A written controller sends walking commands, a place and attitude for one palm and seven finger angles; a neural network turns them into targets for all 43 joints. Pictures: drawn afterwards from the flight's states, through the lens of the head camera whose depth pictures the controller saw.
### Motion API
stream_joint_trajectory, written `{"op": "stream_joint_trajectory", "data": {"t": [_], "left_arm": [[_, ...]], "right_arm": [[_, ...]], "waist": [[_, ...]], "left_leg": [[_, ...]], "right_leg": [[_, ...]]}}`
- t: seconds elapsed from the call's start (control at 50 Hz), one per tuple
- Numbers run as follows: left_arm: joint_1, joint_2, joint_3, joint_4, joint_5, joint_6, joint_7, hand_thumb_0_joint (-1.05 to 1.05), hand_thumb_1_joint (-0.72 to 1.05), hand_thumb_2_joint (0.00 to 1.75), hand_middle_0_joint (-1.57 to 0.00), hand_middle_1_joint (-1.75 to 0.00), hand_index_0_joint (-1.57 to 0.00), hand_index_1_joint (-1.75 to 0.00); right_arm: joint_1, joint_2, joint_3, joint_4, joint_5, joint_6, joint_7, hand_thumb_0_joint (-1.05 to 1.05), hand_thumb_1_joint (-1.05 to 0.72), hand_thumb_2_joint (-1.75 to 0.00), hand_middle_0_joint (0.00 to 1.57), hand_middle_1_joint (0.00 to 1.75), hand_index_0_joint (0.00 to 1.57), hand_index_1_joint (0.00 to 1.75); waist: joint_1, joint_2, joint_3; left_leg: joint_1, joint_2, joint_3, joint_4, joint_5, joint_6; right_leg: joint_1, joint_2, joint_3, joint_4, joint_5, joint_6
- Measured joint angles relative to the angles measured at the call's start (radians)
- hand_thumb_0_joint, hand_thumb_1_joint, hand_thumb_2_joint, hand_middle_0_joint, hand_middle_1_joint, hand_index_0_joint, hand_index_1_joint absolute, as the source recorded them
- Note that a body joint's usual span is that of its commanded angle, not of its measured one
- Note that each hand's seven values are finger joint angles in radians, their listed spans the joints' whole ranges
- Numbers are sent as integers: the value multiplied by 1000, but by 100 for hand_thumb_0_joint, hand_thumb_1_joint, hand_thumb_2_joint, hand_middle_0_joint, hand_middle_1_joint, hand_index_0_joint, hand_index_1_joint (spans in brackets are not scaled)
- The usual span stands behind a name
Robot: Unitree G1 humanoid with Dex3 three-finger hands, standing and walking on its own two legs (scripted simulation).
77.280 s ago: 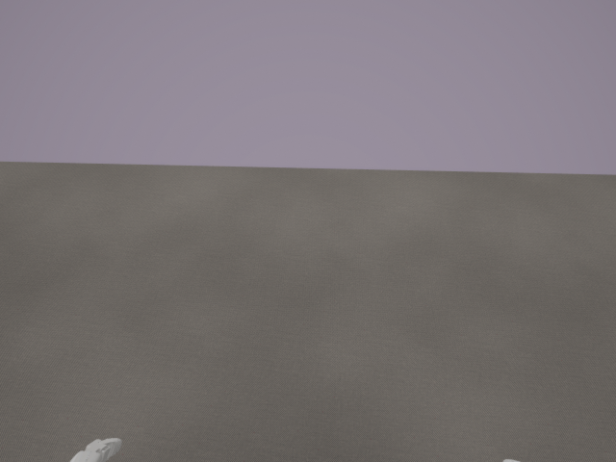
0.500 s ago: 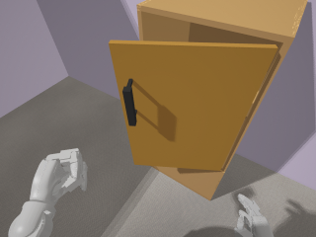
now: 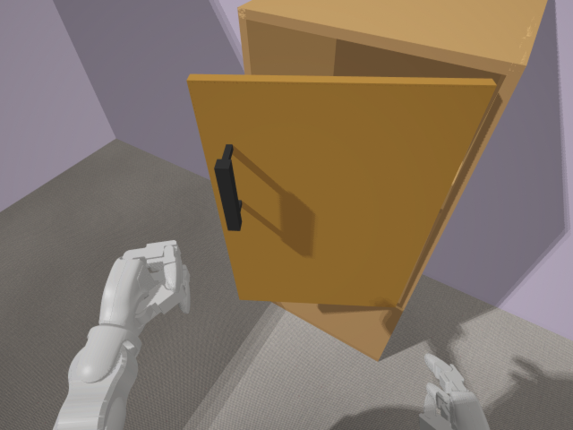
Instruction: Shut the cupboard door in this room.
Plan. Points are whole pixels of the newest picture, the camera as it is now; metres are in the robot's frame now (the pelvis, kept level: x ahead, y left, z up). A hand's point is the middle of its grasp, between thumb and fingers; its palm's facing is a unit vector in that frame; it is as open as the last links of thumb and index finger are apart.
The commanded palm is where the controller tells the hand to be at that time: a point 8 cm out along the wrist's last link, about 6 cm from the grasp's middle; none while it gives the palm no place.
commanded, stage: bring the fist close to the handle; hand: left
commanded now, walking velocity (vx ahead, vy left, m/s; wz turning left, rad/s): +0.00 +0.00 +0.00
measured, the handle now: (231, 189) +0.46 +0.12 +0.09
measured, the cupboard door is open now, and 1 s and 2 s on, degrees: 28 28 16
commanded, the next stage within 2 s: push the door shut along its arc in 0.98 s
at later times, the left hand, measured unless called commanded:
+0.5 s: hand (234, 250) +0.33 +0.09 +0.10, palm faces -0.06 -1.00 -0.01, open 3.1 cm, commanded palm +0.31 +0.15 +0.10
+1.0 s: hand (245, 239) +0.35 +0.08 +0.10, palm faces -0.03 -1.00 -0.03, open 3.1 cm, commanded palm +0.33 +0.14 +0.10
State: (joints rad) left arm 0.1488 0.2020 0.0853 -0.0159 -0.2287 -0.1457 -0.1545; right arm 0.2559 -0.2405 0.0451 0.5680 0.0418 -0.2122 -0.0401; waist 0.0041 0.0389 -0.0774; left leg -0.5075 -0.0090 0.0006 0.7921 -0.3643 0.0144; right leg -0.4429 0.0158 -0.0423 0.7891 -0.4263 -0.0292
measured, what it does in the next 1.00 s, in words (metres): stands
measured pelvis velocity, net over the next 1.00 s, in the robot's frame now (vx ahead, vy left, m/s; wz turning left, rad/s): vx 0.00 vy -0.01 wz -0.02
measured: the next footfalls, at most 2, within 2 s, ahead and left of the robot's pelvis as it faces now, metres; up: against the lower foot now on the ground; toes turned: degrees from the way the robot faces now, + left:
none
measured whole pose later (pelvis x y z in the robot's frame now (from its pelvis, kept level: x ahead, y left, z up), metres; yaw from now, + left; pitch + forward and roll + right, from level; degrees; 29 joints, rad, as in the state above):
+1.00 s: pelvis +0.00 -0.01 +0.00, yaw -1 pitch +5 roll +1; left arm -0.21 0.11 0.00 0.34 -0.14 -0.18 0.04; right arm 0.26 -0.24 0.02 0.60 0.03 -0.05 -0.01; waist -0.02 0.03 -0.06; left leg -0.49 0.00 0.02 0.75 -0.35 0.00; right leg -0.45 0.03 -0.02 0.77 -0.41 -0.04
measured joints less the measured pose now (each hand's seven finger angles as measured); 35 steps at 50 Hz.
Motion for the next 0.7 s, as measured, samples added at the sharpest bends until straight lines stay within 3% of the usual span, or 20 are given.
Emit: {"op": "stream_joint_trajectory", "data": {"t": [0.5,0.7], "left_arm": [[-260,-98,-127,188,94,26,171,1,90,90,-130,-150,-130,-150],[-364,-101,-103,314,107,9,214,1,89,90,-130,-150,-130,-150]], "right_arm": [[-9,13,-4,18,-14,96,34,1,-91,-90,20,30,20,30],[-6,16,-10,29,-19,144,40,1,-91,-90,20,30,20,30]], "waist": [[-14,0,8],[-25,-9,8]], "left_leg": [[6,-4,19,-15,2,7],[4,6,23,-23,7,-2]], "right_leg": [[-3,-5,19,-5,3,8],[-14,4,24,-5,7,-2]]}}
